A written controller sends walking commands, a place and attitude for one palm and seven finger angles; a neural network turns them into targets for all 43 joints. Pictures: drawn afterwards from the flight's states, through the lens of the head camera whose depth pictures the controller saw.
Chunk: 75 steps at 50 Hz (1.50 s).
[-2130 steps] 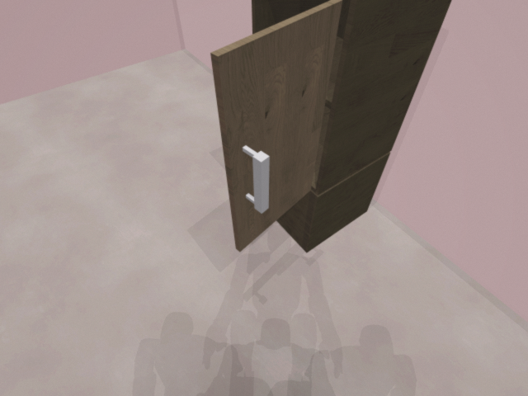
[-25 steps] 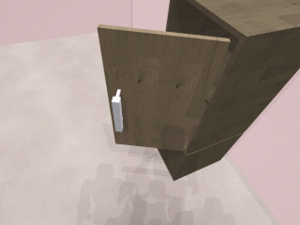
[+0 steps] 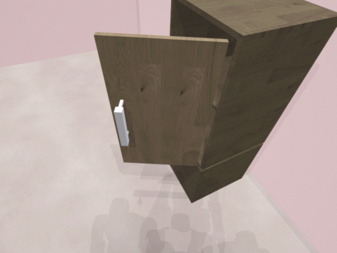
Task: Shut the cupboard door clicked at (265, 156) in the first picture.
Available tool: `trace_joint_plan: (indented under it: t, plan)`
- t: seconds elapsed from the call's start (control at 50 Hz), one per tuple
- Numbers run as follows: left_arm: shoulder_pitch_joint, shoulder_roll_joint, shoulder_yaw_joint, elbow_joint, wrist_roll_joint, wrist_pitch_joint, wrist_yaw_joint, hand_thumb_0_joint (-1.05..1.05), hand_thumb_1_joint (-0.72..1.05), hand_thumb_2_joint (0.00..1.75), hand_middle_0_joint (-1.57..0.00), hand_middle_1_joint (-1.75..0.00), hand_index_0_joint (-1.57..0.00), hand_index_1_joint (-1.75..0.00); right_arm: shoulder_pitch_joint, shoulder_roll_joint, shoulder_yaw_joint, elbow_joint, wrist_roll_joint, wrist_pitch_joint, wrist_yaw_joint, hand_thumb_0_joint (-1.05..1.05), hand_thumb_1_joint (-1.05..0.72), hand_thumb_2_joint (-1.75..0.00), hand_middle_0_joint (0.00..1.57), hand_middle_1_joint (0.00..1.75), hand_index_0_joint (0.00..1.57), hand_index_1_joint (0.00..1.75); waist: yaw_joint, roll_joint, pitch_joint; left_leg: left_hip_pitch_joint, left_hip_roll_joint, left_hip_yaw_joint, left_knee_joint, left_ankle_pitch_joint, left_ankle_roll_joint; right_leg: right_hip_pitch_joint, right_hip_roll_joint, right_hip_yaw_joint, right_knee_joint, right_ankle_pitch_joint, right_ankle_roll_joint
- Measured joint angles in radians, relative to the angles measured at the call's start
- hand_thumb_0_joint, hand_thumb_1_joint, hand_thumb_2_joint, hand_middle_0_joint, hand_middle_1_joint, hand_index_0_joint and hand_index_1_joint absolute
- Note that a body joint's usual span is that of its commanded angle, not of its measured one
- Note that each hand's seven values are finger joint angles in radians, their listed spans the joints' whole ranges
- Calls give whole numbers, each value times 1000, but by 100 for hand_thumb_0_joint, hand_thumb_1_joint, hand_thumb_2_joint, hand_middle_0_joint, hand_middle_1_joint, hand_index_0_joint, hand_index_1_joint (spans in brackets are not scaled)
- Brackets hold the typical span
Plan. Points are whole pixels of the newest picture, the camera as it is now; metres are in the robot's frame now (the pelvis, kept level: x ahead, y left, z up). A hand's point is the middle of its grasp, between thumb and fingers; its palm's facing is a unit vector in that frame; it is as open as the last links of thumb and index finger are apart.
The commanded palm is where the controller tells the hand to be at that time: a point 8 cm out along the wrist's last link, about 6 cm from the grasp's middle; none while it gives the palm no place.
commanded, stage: come to a stop and stand still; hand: left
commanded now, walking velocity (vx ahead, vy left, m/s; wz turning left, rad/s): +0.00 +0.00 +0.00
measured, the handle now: (123, 123) +0.53 +0.18 -0.05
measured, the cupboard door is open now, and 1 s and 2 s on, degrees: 62 62 62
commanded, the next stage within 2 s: look again from close up in 0.16 s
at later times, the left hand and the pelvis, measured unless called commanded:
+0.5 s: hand out of the picture +0.01 +0.15 -0.18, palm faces +0.03 -0.98 -0.18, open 7.4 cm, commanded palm none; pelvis +0.03 -0.01 -0.01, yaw +0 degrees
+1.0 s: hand (90, 218) +0.21 +0.20 -0.04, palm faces +0.24 -0.96 -0.16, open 7.3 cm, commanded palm +0.14 +0.24 -0.07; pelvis +0.02 +0.01 -0.03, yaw +3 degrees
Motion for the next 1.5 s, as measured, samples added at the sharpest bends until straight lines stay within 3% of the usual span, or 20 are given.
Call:
trace_joint_plan:
  t: [0.26, 0.38, 0.7, 0.86, 0.88, 0.9, 0.94, 0.96, 1.02, 1.04, 1.06, 1.1, 1.14, 1.18, 1.22, 1.28, 1.36, 1.4, 1.44, 1.5]
  plan:
    - [53, -24, -3, 38, -2, -10, 6, 1, 91, 89, -19, -30, -20, -30, -20, 40, 5, 2, 4, -14, -6, 1, -91, -90, 20, 30, 20, 30, 11, 9, 4, -4, 17, -4, 15, -16, -17, 2, 17, 0, -2, -10, -18]
    - [58, -44, -14, 7, 11, -38, 14, 1, 91, 89, -20, -30, -20, -30, -27, -8, 0, -61, -7, -16, 11, 2, -92, -90, 20, 30, 20, 30, -10, 68, 16, -89, 43, -42, 178, -107, -21, -11, 48, -27, 27, -41, -23]
    - [-50, 50, 4, -75, 2, -32, 26, 1, 92, 89, -20, -30, -20, -30, -113, -32, 17, -85, 2, -45, -6, 2, -92, -90, 20, 30, 20, 30, 7, -11, -6, -27, 20, 3, 186, -168, -6, 32, 15, 13, 53, -97, -4]
    - [-59, 68, 1, -86, 6, -25, 24, 1, 91, 89, -20, -30, -20, -30, -158, -43, 19, -105, 3, -41, -2, 1, -91, -90, 20, 30, 20, 30, 16, -8, -2, -25, 23, 10, 180, -163, 3, 40, 16, 21, 27, -79, 7]
    - [-14, 59, 51, -259, -18, 45, 19, 1, 91, 89, -20, -30, -20, -30, -153, -49, 21, -144, 17, -68, -9, 1, -91, -90, 20, 30, 20, 30, 13, -2, 22, -37, 29, 8, 203, -169, 3, 12, 18, 11, 79, -78, 6]
    - [42, 63, 61, -468, -56, 59, 38, 2, 91, 89, -20, -30, -20, -30, -140, -58, 34, -192, 46, -128, -31, 1, -91, -90, 20, 30, 20, 30, 13, 1, 48, -50, 30, 9, 231, -177, 4, -50, 14, -3, 216, -77, 5]
    - [122, 90, 46, -786, -111, -9, 86, 2, 91, 89, -20, -30, -21, -31, -105, -68, 38, -256, 84, -236, -60, 1, -91, -90, 20, 30, 20, 30, 2, -6, 53, -75, 5, 4, 274, -190, 7, -181, -9, -9, 532, -59, -4]
    - [130, 98, 40, -895, -126, -21, 95, 2, 91, 89, -21, -31, -21, -31, -83, -72, 26, -285, 86, -261, -50, 1, -91, -90, 20, 30, 20, 30, -6, -7, 31, -93, -14, -6, 286, -190, 10, -232, -18, -7, 612, -57, -5]
    - [69, 82, 40, -1072, -163, -120, 61, 2, 91, 89, -23, -33, -23, -34, -47, -93, -6, -369, 69, -318, -11, 1, -91, -90, 20, 30, 20, 30, -21, 5, -50, -195, -58, -28, 354, -194, 11, -353, -29, -5, 525, -114, -19]
    - [40, 74, 51, -1089, -176, -182, 34, 2, 91, 89, -24, -34, -24, -35, -54, -98, -9, -397, 64, -330, 1, 1, -90, -90, 20, 30, 20, 30, -24, -4, -70, -245, -71, -17, 398, -207, 4, -396, -33, 4, 450, -158, -23]
    - [12, 63, 64, -1086, -193, -249, -6, 1, 91, 89, -25, -36, -25, -36, -68, -105, -11, -422, 58, -337, 11, 1, -90, -90, 20, 30, 20, 30, -28, -6, -87, -300, -74, -8, 455, -225, -3, -450, -34, 14, 465, -146, -29]
    - [-22, 32, 86, -1040, -231, -366, -119, 1, 91, 89, -27, -39, -28, -39, -105, -121, -12, -458, 43, -324, 26, 1, -90, -90, 20, 30, 20, 30, -34, 20, -118, -403, -51, -12, 565, -263, -2, -556, -15, 3, 568, -129, -35]
    - [-20, 34, 100, -981, -252, -441, -241, 1, 91, 89, -30, -42, -31, -42, -128, -121, -14, -500, 45, -298, 32, 1, -90, -90, 20, 30, 20, 30, -29, 21, -151, -486, -32, -16, 650, -293, -11, -641, 4, -1, 643, -133, -41]
    - [10, 51, 100, -942, -258, -452, -317, 1, 91, 89, -34, -45, -34, -46, -140, -120, -16, -553, 54, -274, 28, 1, -90, -90, 20, 30, 20, 30, -14, 10, -164, -552, -25, -25, 722, -322, -15, -708, 22, -1, 707, -159, -43]
    - [53, 65, 101, -927, -263, -424, -340, 1, 90, 89, -37, -49, -38, -49, -147, -125, -21, -607, 59, -263, 21, 2, -90, -90, 20, 30, 20, 30, 3, 7, -157, -603, -20, -44, 780, -337, -12, -753, 40, -11, 756, -200, -47]
    - [132, 84, 122, -966, -272, -408, -296, 1, 90, 89, -43, -55, -44, -55, -143, -132, -27, -658, 57, -274, 6, 2, -90, -90, 20, 30, 20, 30, 30, 6, -153, -669, -8, -70, 842, -352, -13, -806, 55, -36, 796, -223, -56]
    - [182, 108, 153, -1101, -286, -504, -220, 3, 90, 89, -50, -63, -51, -63, -142, -136, -15, -652, 48, -316, -13, 2, -90, -90, 20, 30, 20, 30, 58, 15, -150, -735, -7, -109, 902, -367, -20, -848, 64, -74, 818, -196, -63]
    - [159, 116, 147, -1154, -294, -556, -222, 3, 90, 89, -54, -67, -54, -67, -150, -140, 2, -631, 46, -335, -19, 2, -90, -90, 20, 30, 20, 30, 58, 34, -147, -759, -14, -130, 926, -371, -19, -860, 66, -91, 825, -183, -63]
    - [114, 119, 126, -1176, -298, -568, -251, 2, 90, 90, -57, -71, -57, -71, -159, -139, 23, -612, 47, -342, -24, 2, -90, -90, 20, 30, 20, 30, 52, 54, -147, -778, -18, -141, 941, -375, -17, -871, 66, -101, 832, -188, -63]
    - [41, 125, 83, -1153, -290, -477, -315, 2, 90, 90, -62, -77, -63, -77, -158, -120, 48, -607, 60, -326, -32, 2, -90, -90, 20, 30, 20, 30, 35, 70, -148, -789, -16, -136, 937, -371, -12, -881, 67, -95, 826, -187, -55]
